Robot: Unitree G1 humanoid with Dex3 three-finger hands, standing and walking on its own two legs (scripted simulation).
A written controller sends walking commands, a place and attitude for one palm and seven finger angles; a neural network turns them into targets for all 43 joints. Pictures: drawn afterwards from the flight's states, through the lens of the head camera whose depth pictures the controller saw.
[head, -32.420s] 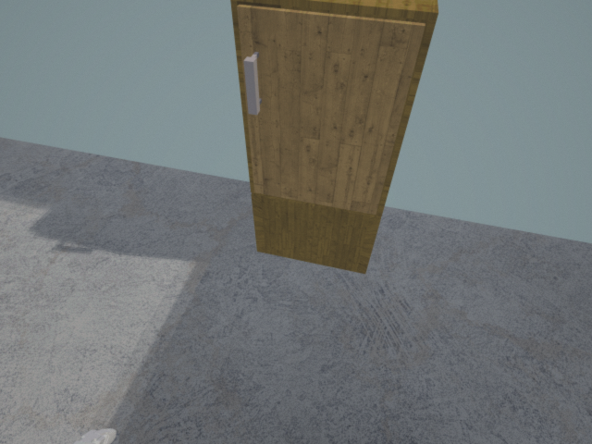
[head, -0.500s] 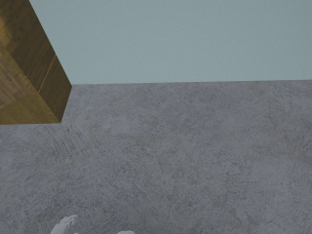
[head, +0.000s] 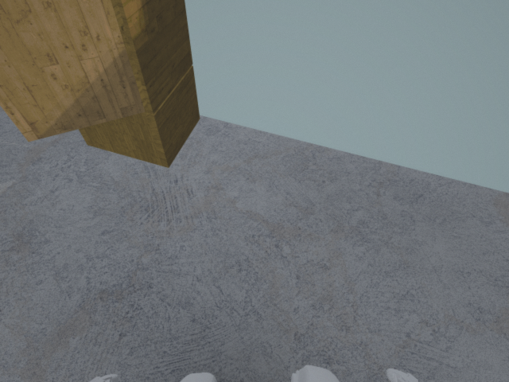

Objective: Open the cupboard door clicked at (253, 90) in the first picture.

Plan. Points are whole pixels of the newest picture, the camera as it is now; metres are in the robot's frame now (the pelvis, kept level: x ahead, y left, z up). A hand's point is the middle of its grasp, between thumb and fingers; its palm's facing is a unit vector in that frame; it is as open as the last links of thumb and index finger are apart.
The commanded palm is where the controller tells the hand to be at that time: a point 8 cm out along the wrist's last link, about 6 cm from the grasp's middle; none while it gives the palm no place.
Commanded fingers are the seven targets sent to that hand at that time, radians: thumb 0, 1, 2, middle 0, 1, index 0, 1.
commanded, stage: turn to face it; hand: left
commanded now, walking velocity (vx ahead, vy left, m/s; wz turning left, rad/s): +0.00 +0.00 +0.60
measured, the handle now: out of the picture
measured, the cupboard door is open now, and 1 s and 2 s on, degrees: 43 43 43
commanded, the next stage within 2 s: take the last steps up to it in 0.72 s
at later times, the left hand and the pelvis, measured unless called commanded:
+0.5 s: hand out of the picture -0.01 +0.18 -0.18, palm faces +0.34 -0.92 -0.20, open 7.4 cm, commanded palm none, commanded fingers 0.00 0.90 0.90 -0.20 -0.30 -0.20 -0.30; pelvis +0.01 -0.02 -0.01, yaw +18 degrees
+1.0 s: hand out of the picture -0.01 +0.15 -0.15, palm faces +0.49 -0.84 -0.22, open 7.4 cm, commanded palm none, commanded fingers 0.00 0.90 0.90 -0.20 -0.30 -0.20 -0.30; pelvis +0.03 -0.04 +0.01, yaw +27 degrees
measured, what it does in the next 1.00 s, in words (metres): steps on the spot, turning left: right foot, then left foot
